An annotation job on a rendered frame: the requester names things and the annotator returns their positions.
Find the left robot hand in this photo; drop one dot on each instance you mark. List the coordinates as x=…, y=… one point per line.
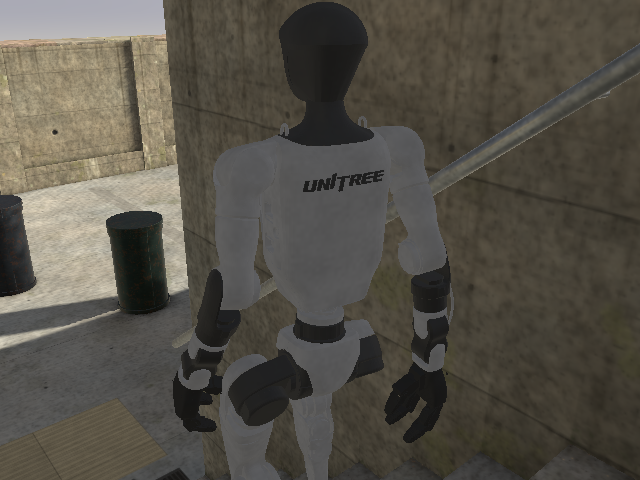
x=187, y=402

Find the robot left forearm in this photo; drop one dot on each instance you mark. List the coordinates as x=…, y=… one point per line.
x=210, y=337

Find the robot head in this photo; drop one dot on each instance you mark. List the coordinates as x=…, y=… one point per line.
x=322, y=45

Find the left robot upper arm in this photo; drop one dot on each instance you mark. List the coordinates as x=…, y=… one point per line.
x=240, y=175

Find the humanoid robot torso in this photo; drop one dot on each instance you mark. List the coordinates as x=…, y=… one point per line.
x=323, y=223

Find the robot right forearm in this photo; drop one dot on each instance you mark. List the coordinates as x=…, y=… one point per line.
x=430, y=319

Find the right robot hand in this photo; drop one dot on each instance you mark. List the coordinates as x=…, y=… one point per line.
x=430, y=386

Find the right robot upper arm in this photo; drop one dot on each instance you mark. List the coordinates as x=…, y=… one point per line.
x=423, y=250

